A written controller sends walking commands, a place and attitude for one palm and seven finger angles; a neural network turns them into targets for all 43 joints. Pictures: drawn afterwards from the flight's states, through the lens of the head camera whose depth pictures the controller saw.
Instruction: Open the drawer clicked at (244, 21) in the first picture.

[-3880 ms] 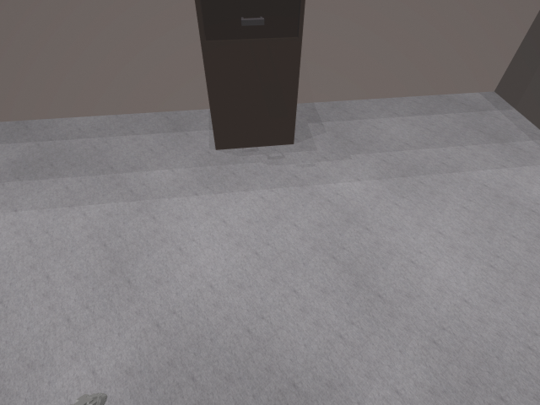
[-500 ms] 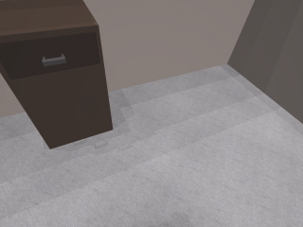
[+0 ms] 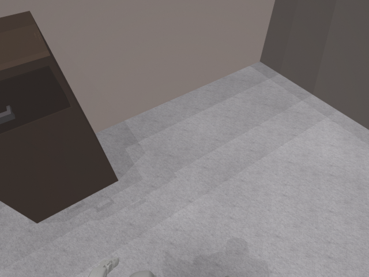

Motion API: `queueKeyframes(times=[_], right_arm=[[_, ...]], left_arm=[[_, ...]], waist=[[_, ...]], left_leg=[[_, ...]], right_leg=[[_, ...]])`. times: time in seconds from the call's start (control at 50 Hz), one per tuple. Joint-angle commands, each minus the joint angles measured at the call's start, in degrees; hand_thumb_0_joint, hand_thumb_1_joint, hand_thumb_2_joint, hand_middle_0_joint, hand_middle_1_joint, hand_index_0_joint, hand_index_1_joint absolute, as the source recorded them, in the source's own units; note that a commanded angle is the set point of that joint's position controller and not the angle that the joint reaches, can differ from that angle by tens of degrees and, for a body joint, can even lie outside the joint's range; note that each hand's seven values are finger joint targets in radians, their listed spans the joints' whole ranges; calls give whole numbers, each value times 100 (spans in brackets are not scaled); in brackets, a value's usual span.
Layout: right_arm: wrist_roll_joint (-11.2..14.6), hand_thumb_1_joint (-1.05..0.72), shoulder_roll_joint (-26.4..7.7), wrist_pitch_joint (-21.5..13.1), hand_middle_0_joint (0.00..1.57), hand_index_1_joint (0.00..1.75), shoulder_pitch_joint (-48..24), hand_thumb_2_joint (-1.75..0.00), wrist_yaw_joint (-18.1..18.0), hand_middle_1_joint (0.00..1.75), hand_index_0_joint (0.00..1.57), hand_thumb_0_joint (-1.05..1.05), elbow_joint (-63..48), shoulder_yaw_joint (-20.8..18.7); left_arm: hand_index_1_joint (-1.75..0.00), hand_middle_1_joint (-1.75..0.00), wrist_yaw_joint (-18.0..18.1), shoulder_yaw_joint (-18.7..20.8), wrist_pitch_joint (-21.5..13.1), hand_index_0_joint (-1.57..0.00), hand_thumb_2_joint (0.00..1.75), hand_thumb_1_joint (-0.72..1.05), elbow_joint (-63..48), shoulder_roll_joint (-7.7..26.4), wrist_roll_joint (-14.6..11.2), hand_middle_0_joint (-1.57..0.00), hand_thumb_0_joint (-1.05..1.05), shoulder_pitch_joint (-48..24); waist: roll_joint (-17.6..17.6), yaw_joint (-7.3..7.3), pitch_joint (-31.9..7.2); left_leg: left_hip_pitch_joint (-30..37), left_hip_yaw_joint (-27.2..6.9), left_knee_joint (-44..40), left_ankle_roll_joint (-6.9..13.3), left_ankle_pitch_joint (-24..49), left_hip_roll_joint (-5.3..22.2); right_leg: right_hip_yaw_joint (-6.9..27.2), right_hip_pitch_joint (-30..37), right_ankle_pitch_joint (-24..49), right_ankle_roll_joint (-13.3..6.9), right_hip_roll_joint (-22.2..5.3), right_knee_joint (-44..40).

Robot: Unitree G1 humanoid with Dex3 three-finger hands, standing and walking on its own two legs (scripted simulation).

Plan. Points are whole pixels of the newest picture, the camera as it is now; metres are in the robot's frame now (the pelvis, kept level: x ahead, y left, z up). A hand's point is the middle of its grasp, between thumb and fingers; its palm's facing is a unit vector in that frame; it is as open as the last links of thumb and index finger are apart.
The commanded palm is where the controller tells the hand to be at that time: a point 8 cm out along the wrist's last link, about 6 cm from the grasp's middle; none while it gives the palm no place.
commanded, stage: turn to face it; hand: left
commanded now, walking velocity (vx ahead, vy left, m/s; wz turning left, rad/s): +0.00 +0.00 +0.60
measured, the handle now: out of the picture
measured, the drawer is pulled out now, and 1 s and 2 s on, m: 0.00 0.00 0.00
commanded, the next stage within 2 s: take the last steps up to it in 0.82 s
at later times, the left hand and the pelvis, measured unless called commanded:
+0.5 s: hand out of the picture +0.04 +0.27 -0.16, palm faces +0.33 -0.90 -0.26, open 7.4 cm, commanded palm none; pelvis +0.04 +0.04 +0.01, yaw +16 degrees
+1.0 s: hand out of the picture +0.00 +0.17 -0.14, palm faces +0.51 -0.82 -0.26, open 7.3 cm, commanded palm none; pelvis +0.05 -0.02 +0.01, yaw +29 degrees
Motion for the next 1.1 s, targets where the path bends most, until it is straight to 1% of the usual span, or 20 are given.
queueKeyframes(times=[0.0,0.16,0.22,0.24,0.26,0.28,0.34,0.38,0.58,0.66,0.68,0.7,0.72,0.76,0.8,0.84,0.9,1.0,1.04,1.08], right_arm=[[-7,-90,-150,73,20,30,480,-90,74,30,20,0,-303,-62],[-14,-90,-439,69,20,30,-568,-90,204,30,20,0,-1106,-139],[-35,-90,-701,42,20,30,-366,-90,216,30,20,0,-1214,-194],[-57,-90,-1063,0,20,30,-125,-90,217,30,20,0,-1225,-277],[-100,-90,-1691,-39,20,30,111,-90,170,30,20,0,-1306,-405],[-106,-90,-1842,-44,20,30,289,-90,97,30,20,0,-1205,-443],[-56,-90,-1555,-119,20,30,-597,-90,14,30,20,0,-1435,-329],[-32,-90,-1452,-161,20,30,-742,-90,8,30,20,0,-1500,-282],[-61,-90,-1591,-1,20,30,-730,-90,64,30,20,0,-1440,-353],[-19,-90,-1506,47,20,30,-1043,-90,92,30,20,0,-1527,-359],[28,-90,-1330,44,20,30,-1041,-90,112,30,20,0,-1543,-337],[80,-90,-940,40,20,30,-947,-90,155,30,20,0,-1637,-277],[29,-90,-972,66,20,30,-1011,-90,141,30,20,0,-1729,-293],[-19,-90,-1056,203,20,30,-1102,-90,157,30,20,0,-1526,-341],[-17,-90,-1006,189,20,30,-894,-90,202,30,20,0,-1301,-310],[-8,-90,-909,175,20,30,-938,-90,198,30,20,0,-1236,-257],[23,-90,-826,175,20,30,-1272,-90,177,30,20,0,-1224,-198],[5,-90,-750,57,20,30,-1581,-90,222,30,20,0,-1283,-98],[8,-90,-759,1,20,30,-1615,-90,240,30,20,0,-1297,-76],[14,-90,-717,-71,20,30,-1267,-90,235,30,20,0,-1193,-41]], left_arm=[[-30,-30,97,195,45,-20,90,90,-194,902,23,-20,0,347],[-30,-30,98,383,224,-20,90,90,-474,1275,76,-20,0,492],[-30,-30,58,415,303,-20,90,90,-565,1340,23,-20,0,502],[-30,-30,28,414,352,-20,90,90,-680,1192,-15,-20,0,546],[-30,-30,-24,352,376,-20,90,90,-962,862,-50,-20,0,407],[-30,-30,-8,301,400,-20,90,90,-1135,962,39,-20,0,-58],[-30,-30,-65,380,350,-20,90,90,-933,1007,15,-20,0,244],[-30,-30,-74,367,369,-20,90,90,-809,1049,1,-20,0,489],[-30,-30,7,280,416,-20,90,90,-916,1005,-55,-20,0,429],[-30,-30,48,272,322,-20,90,90,-764,1062,-73,-20,0,1111],[-30,-30,75,300,263,-20,90,90,-731,1255,-40,-20,0,1310],[-30,-30,119,388,182,-20,90,90,-749,1802,67,-20,0,1373],[-30,-30,98,373,205,-20,90,90,-875,2043,49,-20,0,1245],[-30,-30,115,347,195,-20,90,90,-943,1700,31,-20,0,769],[-30,-30,111,254,177,-20,90,90,-966,1358,30,-20,0,478],[-30,-30,108,240,144,-20,90,90,-880,1310,42,-20,0,730],[-30,-30,98,241,143,-20,90,90,-624,1375,57,-20,0,1239],[-30,-30,40,329,87,-20,90,90,-242,1553,100,-20,0,1737],[-30,-30,18,350,73,-20,90,90,-140,1603,111,-20,0,1765],[-30,-30,-1,347,76,-20,90,90,-74,1622,95,-20,0,1562]], waist=[[-899,128,-519],[-1009,389,-429],[-535,199,-581],[443,75,-670],[1983,-86,-535],[1548,-297,-687],[775,188,-913],[588,253,-1022],[650,138,-762],[564,447,-923],[0,555,-938],[-1601,544,-917],[-1810,552,-832],[-1604,380,-320],[-1189,188,-193],[-1225,312,-328],[-1242,542,-420],[-1320,820,-537],[-1357,841,-476],[-1198,626,-522]], left_leg=[[-80,-69,-370,-75,330,81],[-91,318,-2028,-14,153,-4],[766,389,-3270,70,906,-123],[1201,-529,-4150,330,1450,337],[1555,-2517,-4930,1062,2847,1657],[1550,-3098,-5091,1528,2859,1965],[1652,-1902,-4705,1210,3022,1175],[1733,-1377,-4596,1072,3633,794],[1399,-1903,-4639,1238,3086,697],[775,-1882,-4132,960,2890,410],[255,-1647,-3626,660,2214,92],[-792,-721,-2405,152,601,-753],[-827,-660,-1286,56,-857,-904],[-845,-869,31,55,-378,-664],[-828,-688,262,-44,240,-524],[-710,-520,-112,-133,263,-533],[-526,-347,-878,-174,22,-558],[-399,-94,-2022,-70,-223,-509],[-188,-65,-2351,29,-295,-459],[503,81,-3259,108,10,-502]], right_leg=[[819,111,1135,-293,-1701,-1856],[506,583,502,-287,-1960,-1384],[154,318,186,55,-1768,-485],[-64,-255,-487,386,-1317,446],[-144,-1485,-2313,874,-484,1762],[640,-1715,-2612,830,-256,2973],[1207,-1841,-1333,864,-296,3575],[1196,-1541,-1001,915,-231,3336],[1141,-520,-1330,872,95,1452],[1023,780,-342,767,238,-323],[1327,1418,83,697,-86,-1173],[2884,1935,649,207,-1557,-1702],[3239,1254,1255,-380,-2393,-1704],[2782,432,704,-386,-1860,-1767],[1908,502,1311,-243,-1398,-1497],[1570,878,1971,-256,-1301,-1341],[1526,1344,2609,-336,-1356,-1236],[1890,1887,1156,-440,-1646,-1529],[2036,1683,402,-492,-1771,-1660],[1802,1331,65,-356,-1645,-1501]])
